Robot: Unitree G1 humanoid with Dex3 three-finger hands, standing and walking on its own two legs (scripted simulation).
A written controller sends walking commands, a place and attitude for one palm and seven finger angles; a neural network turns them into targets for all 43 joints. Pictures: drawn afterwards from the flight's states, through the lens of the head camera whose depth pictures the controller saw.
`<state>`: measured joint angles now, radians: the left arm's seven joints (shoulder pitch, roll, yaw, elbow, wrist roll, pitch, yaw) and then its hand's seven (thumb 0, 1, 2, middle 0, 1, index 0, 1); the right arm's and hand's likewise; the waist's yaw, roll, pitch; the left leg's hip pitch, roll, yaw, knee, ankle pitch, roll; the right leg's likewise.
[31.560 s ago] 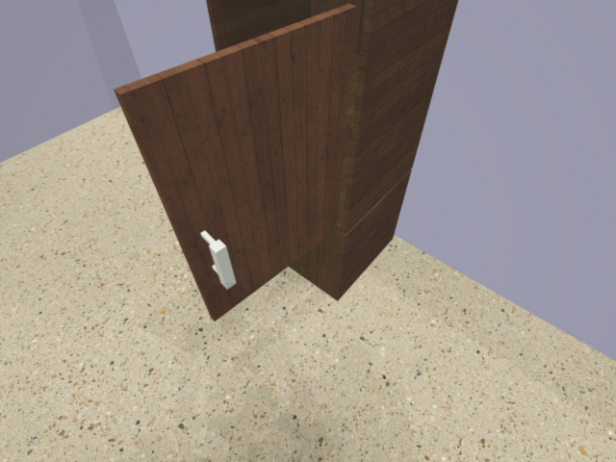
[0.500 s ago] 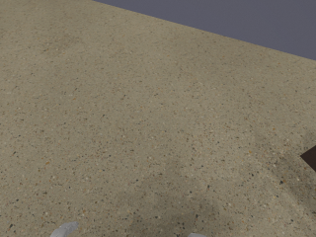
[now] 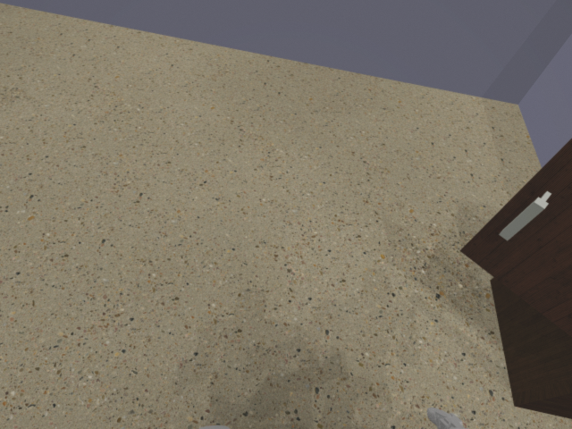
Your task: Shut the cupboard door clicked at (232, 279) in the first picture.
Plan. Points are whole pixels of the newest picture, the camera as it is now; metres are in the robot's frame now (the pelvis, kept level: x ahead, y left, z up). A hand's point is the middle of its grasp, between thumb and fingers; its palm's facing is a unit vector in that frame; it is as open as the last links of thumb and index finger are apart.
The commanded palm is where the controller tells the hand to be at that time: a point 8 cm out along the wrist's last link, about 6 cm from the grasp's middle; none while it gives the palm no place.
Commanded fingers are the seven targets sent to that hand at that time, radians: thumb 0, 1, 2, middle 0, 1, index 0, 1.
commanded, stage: turn to face it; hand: left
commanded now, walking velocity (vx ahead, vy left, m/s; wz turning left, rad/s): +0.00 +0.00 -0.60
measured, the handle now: (525, 215) +0.59 -0.49 -0.10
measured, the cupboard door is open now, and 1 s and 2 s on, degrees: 53 53 53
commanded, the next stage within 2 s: take the last steps up to it in 1.14 s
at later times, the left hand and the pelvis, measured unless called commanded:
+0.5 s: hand (213, 398) +0.17 +0.12 -0.14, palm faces -0.31 -0.91 -0.29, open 7.3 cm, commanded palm none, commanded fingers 0.00 0.90 0.90 -0.20 -0.30 -0.20 -0.30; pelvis +0.00 -0.04 +0.00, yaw -18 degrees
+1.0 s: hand (216, 379) +0.21 +0.12 -0.17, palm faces -0.49 -0.84 -0.22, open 7.4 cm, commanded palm none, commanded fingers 0.00 0.90 0.90 -0.20 -0.30 -0.20 -0.30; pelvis +0.04 -0.03 +0.01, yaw -34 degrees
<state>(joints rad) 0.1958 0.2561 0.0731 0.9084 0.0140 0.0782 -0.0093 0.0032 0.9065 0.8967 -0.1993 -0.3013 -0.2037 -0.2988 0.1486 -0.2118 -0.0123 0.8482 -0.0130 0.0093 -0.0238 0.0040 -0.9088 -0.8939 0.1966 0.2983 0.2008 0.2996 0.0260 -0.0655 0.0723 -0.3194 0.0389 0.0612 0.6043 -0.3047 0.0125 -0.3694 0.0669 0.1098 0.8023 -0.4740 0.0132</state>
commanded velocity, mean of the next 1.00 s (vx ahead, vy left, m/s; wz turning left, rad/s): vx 0.00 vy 0.00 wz -0.53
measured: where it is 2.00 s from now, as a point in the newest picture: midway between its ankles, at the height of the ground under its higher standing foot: outside the picture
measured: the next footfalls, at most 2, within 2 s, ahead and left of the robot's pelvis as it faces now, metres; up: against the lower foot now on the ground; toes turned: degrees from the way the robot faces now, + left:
right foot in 0.40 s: +0.01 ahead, -0.15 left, +0.00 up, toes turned -19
left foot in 0.88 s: +0.13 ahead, +0.05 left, +0.00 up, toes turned -30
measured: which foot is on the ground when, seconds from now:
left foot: down 0.00-0.40, up 0.42-0.86, down 0.88-1.00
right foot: up 0.00-0.38, down 0.40-0.88, up 0.90-1.00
